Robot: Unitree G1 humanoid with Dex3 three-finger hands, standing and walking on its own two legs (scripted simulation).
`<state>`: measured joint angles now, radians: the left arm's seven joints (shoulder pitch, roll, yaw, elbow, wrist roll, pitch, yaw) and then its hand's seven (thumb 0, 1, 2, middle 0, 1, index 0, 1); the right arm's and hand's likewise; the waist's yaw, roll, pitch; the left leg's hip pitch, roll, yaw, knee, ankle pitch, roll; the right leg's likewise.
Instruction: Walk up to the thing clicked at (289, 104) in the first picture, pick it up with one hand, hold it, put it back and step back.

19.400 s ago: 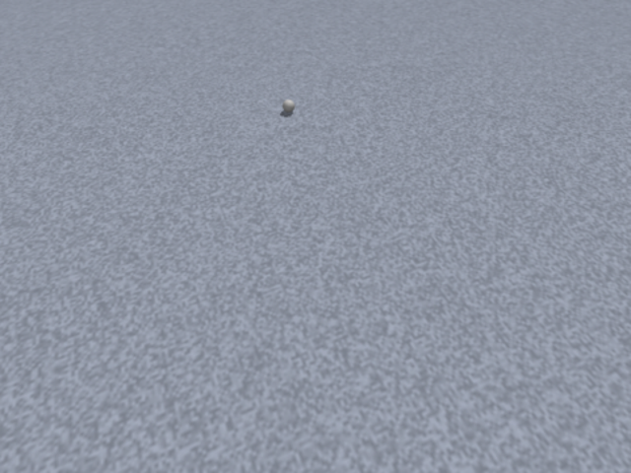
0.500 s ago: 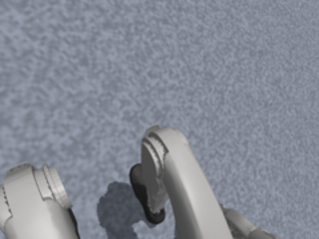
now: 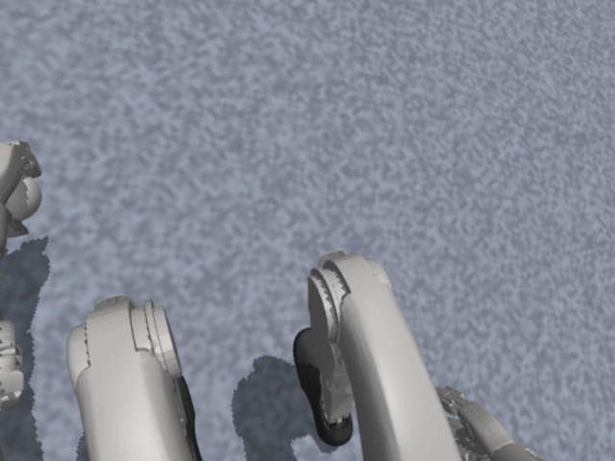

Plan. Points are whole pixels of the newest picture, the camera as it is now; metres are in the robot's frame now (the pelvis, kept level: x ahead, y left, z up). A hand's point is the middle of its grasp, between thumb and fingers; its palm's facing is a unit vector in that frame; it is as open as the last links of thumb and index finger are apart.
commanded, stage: settle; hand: left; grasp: from above
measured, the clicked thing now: (7, 195) +0.47 +0.32 -0.18
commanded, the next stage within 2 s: lift in 0.08 s
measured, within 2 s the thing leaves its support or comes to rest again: neither
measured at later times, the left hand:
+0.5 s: hand out of the picture +0.43 +0.32 -0.09, palm faces -0.48 -0.10 -0.87, open 9.2 cm
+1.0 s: hand out of the picture +0.36 +0.31 +0.09, palm faces -0.43 -0.15 -0.89, open 9.2 cm
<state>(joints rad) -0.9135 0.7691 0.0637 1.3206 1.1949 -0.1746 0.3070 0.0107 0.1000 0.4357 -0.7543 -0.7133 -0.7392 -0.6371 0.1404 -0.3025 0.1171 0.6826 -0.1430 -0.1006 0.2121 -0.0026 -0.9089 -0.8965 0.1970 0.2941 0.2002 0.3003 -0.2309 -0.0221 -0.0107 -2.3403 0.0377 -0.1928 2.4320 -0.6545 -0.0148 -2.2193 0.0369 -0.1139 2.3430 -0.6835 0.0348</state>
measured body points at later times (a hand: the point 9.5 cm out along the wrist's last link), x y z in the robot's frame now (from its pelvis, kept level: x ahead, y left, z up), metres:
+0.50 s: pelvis +0.00 +0.00 +0.05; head +0.21 +0.07 +0.43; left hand +0.45 +0.32 -0.04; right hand +0.06 -0.27 -0.06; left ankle +0.08 +0.13 -0.29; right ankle +0.10 -0.12 -0.29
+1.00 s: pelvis +0.00 +0.00 +0.18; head +0.15 +0.05 +0.60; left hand +0.38 +0.32 +0.14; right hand +0.15 -0.25 +0.06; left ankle +0.08 +0.13 -0.29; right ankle +0.10 -0.12 -0.29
